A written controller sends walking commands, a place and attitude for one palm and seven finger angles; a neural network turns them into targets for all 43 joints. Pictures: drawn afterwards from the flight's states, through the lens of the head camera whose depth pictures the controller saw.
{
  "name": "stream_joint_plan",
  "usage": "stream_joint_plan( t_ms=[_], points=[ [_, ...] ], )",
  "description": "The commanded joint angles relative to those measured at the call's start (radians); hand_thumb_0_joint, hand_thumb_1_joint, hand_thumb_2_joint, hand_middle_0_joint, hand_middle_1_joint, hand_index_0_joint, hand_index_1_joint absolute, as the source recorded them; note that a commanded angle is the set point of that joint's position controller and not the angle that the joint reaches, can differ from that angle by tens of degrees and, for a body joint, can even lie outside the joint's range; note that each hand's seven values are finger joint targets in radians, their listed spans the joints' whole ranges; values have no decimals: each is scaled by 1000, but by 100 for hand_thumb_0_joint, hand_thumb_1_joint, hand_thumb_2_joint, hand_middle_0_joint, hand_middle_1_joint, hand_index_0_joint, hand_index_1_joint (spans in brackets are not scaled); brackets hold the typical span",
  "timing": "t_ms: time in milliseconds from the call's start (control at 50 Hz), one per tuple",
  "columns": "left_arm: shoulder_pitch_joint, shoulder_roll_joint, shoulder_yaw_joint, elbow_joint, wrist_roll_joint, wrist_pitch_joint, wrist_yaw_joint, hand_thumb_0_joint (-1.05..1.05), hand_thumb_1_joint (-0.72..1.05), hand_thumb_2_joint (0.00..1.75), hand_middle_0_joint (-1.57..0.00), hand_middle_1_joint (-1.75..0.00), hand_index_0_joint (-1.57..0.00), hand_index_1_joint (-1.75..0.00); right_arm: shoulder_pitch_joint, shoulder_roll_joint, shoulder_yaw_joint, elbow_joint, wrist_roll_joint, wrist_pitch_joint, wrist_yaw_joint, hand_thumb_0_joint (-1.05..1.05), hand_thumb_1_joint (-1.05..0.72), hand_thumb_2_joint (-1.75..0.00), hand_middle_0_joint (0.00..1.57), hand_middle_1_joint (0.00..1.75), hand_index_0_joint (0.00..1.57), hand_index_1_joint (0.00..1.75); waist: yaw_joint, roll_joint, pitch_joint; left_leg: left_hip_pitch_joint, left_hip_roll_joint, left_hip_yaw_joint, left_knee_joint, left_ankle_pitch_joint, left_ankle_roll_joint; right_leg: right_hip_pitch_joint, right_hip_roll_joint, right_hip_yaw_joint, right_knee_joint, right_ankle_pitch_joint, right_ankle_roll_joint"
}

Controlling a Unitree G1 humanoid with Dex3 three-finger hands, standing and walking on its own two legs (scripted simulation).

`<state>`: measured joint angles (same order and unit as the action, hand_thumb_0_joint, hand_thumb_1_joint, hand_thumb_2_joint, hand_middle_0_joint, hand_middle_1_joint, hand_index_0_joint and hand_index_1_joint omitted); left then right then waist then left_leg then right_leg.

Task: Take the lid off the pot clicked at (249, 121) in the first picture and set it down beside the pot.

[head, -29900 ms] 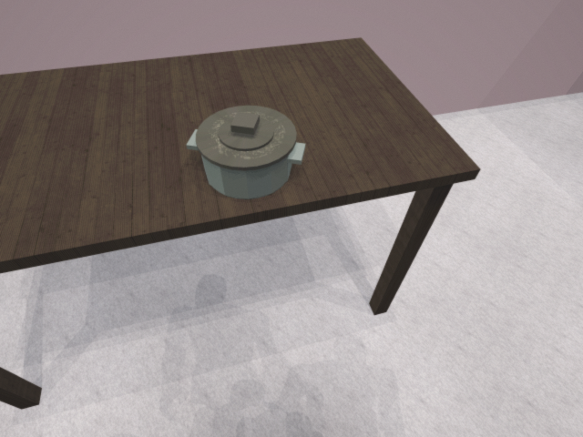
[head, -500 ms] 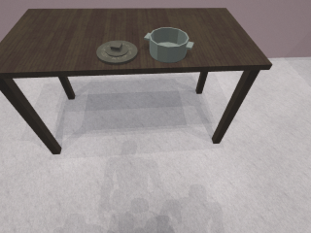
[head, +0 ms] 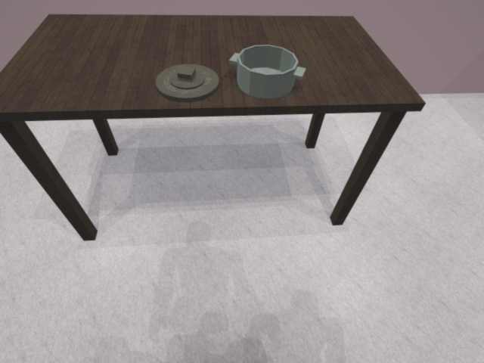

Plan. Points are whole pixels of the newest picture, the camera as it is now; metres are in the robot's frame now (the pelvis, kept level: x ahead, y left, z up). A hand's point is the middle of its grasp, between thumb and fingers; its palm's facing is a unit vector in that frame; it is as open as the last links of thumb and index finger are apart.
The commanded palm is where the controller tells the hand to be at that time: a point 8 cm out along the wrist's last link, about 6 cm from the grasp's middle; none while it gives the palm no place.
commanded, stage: look to check the result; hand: left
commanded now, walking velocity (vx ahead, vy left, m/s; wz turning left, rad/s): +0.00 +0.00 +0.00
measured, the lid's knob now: (186, 72) +0.87 +0.20 +0.01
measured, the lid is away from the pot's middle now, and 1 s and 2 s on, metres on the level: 0.24 0.24 0.24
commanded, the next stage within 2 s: stand and wait in 0.02 s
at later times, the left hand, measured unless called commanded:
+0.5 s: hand out of the picture -0.01 +0.18 -0.18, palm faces +0.00 -0.98 -0.18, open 7.3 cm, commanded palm none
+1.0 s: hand out of the picture -0.02 +0.17 -0.18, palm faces +0.00 -0.98 -0.18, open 7.3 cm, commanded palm none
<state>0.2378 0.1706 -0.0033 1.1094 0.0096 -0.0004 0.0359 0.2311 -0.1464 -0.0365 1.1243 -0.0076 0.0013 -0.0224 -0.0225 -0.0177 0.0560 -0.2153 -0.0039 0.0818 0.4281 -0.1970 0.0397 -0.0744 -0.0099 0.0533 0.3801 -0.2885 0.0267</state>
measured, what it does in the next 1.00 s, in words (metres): stands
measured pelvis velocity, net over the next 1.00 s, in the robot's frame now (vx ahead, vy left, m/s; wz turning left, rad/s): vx -0.02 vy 0.00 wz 0.01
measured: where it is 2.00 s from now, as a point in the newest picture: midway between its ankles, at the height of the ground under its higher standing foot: outside the picture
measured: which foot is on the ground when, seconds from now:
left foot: down 0.00-1.00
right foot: down 0.00-1.00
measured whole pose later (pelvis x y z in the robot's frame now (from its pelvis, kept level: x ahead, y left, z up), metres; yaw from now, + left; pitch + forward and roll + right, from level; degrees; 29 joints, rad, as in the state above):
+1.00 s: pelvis -0.02 +0.00 +0.00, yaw +1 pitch -1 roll -1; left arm 0.27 0.16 -0.01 1.12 0.01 0.00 0.04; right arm 0.26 -0.14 -0.04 1.12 -0.01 0.00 -0.02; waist -0.02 0.00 0.05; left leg -0.24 -0.01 0.07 0.42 -0.16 0.04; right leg -0.10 -0.01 0.04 0.39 -0.27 0.03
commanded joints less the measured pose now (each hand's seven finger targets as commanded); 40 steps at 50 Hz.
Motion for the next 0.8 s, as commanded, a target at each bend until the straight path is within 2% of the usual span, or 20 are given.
stream_joint_plan(
  t_ms=[0, 80, 120, 180, 240, 300, 380, 440, 480, 520, 580, 640, 780],
  points=[
    [65, 97, 22, -30, 2, -14, 11, 0, 90, 90, -20, -30, -20, -30, 50, -117, -18, -27, -2, -11, -12, 0, -90, -90, 20, 30, 20, 30, -1, 29, -11, 110, 119, -134, -79, 148, 1, -124, -72, 39, -66, 146, -33],
    [74, 99, 20, -29, 3, -15, 11, 0, 90, 90, -20, -30, -20, -30, 57, -118, -19, -29, -1, -11, -11, 0, -90, -90, 20, 30, 20, 30, -1, 20, -12, 110, 118, -137, -82, 134, 1, -126, -72, 37, -71, 132, -32],
    [70, 96, 19, -26, 3, -13, 11, 0, 90, 90, -20, -30, -20, -30, 54, -117, -18, -26, -3, -9, -10, 0, -90, -90, 20, 30, 20, 30, -2, 28, 11, 98, 118, -139, -91, 109, 1, -139, -72, 35, -72, 111, -31],
    [79, 99, 20, -26, 3, -15, 11, 0, 90, 90, -20, -30, -20, -30, 60, -117, -19, -26, 0, -10, -10, 0, -90, -90, 20, 30, 20, 30, -1, 22, -10, 105, 118, -137, -87, 116, 1, -130, -73, 34, -73, 118, -32],
    [78, 93, 19, -24, 3, -13, 11, 0, 90, 90, -20, -30, -20, -30, 60, -114, -19, -24, -2, -9, -11, 0, -90, -90, 20, 30, 20, 30, -2, 36, 14, 95, 119, -141, -99, 94, 1, -144, -72, 30, -72, 103, -32],
    [86, 92, 19, -22, 4, -14, 11, 0, 90, 90, -20, -30, -20, -30, 61, -115, -20, -27, -2, -8, -9, 0, -90, -90, 20, 30, 20, 30, -2, 12, 13, 95, 117, -141, -100, 72, 0, -150, -72, 32, -75, 92, -32],
    [94, 95, 19, -21, 5, -16, 12, 0, 90, 90, -20, -30, -20, -30, 69, -118, -20, -29, 0, -9, -9, 0, -90, -90, 20, 30, 20, 30, -2, 15, -12, 102, 116, -145, -94, 82, 2, -142, -71, 33, -71, 97, -33],
    [94, 90, 19, -19, 4, -16, 11, 0, 90, 90, -20, -30, -20, -30, 68, -113, -20, -27, -2, -10, -10, 0, -90, -90, 20, 30, 20, 30, -2, 32, -1, 99, 116, -140, -95, 82, 1, -148, -74, 34, -73, 98, -33],
    [95, 92, 20, -19, 5, -16, 12, 0, 90, 90, -20, -30, -20, -30, 75, -114, -20, -28, 0, -9, -10, 0, -90, -90, 20, 30, 20, 30, -3, 29, -5, 98, 118, -144, -97, 81, 1, -144, -71, 31, -74, 93, -34],
    [92, 87, 18, -17, 5, -14, 12, 0, 90, 90, -20, -30, -20, -30, 71, -111, -19, -26, -2, -8, -10, 0, -90, -90, 20, 30, 20, 30, -3, 22, 26, 82, 117, -144, -103, 62, 0, -158, -70, 31, -75, 84, -34],
    [101, 90, 20, -17, 6, -16, 13, 0, 90, 90, -20, -30, -20, -30, 74, -112, -21, -29, 0, -8, -8, 0, -90, -90, 20, 30, 20, 30, -2, 24, 6, 92, 116, -145, -102, 51, 1, -156, -71, 32, -77, 75, -35],
    [96, 88, 18, -16, 5, -13, 12, 0, 90, 90, -20, -30, -20, -30, 75, -113, -19, -25, -2, -6, -8, 0, -90, -90, 20, 30, 20, 30, -2, 26, 32, 68, 117, -152, -116, 15, 0, -165, -67, 31, -74, 59, -35],
    [105, 88, 20, -17, 6, -17, 13, 0, 90, 90, -20, -30, -20, -30, 79, -111, -22, -29, -1, -6, -7, 0, -90, -90, 20, 30, 20, 30, -2, 13, 12, 78, 115, -147, -100, 27, -1, -166, -70, 37, -76, 63, -38]
  ],
)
